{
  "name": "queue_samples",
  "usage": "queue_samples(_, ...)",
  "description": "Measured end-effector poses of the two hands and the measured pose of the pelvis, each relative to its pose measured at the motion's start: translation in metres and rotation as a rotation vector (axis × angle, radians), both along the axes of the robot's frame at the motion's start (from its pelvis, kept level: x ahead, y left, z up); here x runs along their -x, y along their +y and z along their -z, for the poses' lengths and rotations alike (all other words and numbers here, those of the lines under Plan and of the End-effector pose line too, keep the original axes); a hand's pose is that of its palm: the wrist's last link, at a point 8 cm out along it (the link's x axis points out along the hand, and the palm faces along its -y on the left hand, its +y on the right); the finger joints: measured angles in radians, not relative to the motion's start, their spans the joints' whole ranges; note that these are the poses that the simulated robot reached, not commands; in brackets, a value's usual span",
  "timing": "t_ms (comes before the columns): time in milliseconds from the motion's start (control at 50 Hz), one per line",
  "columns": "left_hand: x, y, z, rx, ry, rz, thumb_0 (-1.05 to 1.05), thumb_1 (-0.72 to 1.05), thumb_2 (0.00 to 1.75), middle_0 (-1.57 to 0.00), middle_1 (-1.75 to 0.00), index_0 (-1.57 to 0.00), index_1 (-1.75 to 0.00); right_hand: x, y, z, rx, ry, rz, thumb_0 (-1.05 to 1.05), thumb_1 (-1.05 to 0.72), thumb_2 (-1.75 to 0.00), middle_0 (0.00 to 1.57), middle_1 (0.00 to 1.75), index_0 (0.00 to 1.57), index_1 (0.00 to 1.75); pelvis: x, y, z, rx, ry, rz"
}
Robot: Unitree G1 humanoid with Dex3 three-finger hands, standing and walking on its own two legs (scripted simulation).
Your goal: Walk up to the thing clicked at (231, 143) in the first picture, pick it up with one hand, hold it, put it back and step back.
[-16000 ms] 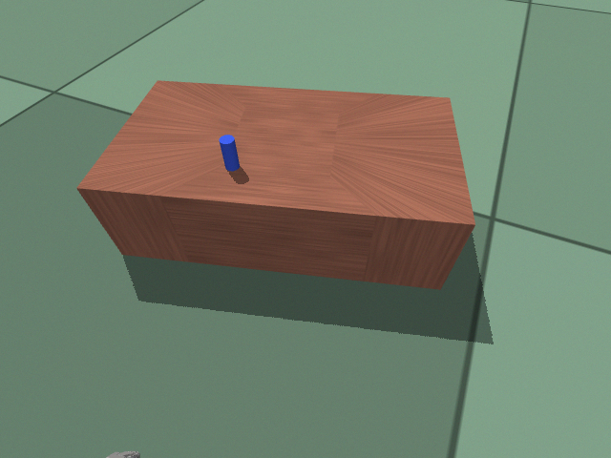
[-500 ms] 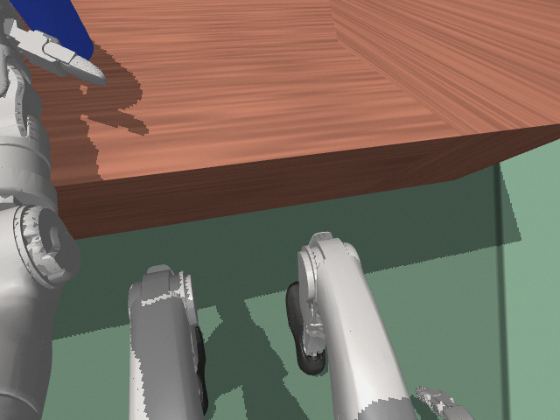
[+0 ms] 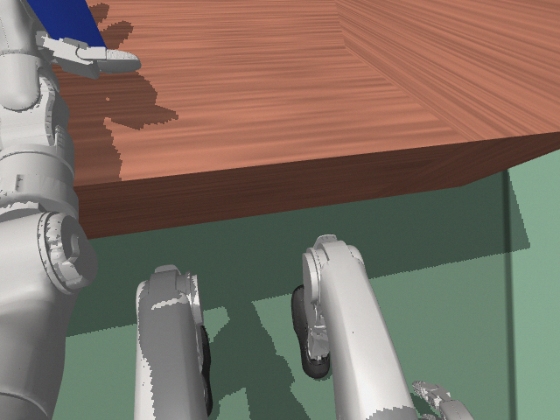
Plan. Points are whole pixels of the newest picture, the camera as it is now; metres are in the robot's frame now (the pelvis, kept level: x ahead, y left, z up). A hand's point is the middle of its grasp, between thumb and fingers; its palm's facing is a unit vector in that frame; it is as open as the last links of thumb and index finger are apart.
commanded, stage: close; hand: left
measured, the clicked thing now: (68, 20) +0.59 +0.18 +0.02
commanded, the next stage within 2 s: settle in 0.28 s
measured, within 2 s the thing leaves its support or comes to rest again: leaves its support in 0.66 s
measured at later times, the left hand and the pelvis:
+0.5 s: hand (80, 21) +0.59 +0.17 +0.01, palm faces +0.09 -1.00 -0.05, open 6.9 cm; pelvis +0.00 +0.00 -0.02, yaw +0 degrees
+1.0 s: hand out of the picture +0.60 +0.17 +0.09, palm faces +0.09 -1.00 -0.03, open 6.7 cm; pelvis +0.01 +0.00 +0.04, yaw +0 degrees
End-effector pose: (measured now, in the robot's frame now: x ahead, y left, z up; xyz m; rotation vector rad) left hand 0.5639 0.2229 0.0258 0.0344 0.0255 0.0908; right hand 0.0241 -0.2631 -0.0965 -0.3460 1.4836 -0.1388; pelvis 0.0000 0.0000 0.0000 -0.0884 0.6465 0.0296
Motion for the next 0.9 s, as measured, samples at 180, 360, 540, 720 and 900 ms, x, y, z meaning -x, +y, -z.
queue_samples(180, -0.002, 0.001, 0.005, -0.008, -0.01, -0.016, -0.01, -0.18, 0.5, -0.73, -0.68, -0.75, -0.66, 0.005, -0.003, 0.004, 0.005, 0.015, -0.004, 0.0, -0.91, -0.89, 0.2, 0.3, 0.2, 0.3, 0.002, -0.001, 0.006, -0.001, 0.0, 0.0)
queue_samples(360, -0.002, 0.001, 0.01, -0.014, -0.013, -0.008, 0.0, 0.04, 0.72, -0.97, -0.91, -0.94, -0.89, 0.007, -0.004, 0.011, 0.008, 0.023, -0.006, 0.0, -0.9, -0.89, 0.2, 0.3, 0.2, 0.3, 0.003, -0.001, 0.013, 0.002, -0.005, 0.001)
queue_samples(540, -0.004, 0.002, 0.01, -0.017, -0.017, 0.008, 0.01, 0.04, 0.99, -0.93, -1.03, -0.91, -1.04, 0.008, -0.001, 0.012, 0.015, 0.016, 0.004, 0.0, -0.9, -0.89, 0.2, 0.3, 0.2, 0.3, 0.004, 0.001, 0.015, 0.007, -0.006, 0.0)
queue_samples(720, -0.003, 0.006, -0.007, -0.02, -0.001, 0.006, 0.01, 0.04, 1.06, -0.93, -1.04, -0.91, -1.04, 0.005, 0.003, 0.002, 0.005, 0.013, 0.026, 0.0, -0.89, -0.89, 0.2, 0.3, 0.2, 0.3, 0.0, 0.001, 0.001, 0.0, -0.002, -0.002)
queue_samples(900, -0.005, 0.002, -0.049, -0.008, 0.002, 0.001, 0.01, 0.04, 1.06, -0.93, -1.04, -0.91, -1.04, -0.005, 0.002, -0.022, 0.0, -0.023, 0.036, 0.0, -0.89, -0.89, 0.2, 0.3, 0.2, 0.3, -0.004, 0.0, -0.027, -0.007, -0.006, 0.0)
